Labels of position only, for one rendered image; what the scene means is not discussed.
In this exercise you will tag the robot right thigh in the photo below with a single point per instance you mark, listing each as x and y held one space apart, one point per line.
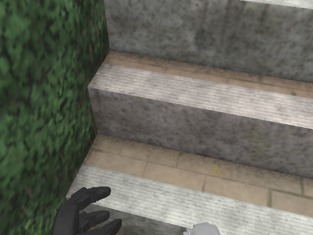
202 229

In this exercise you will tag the left robot hand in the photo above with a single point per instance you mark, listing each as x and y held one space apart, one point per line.
68 221

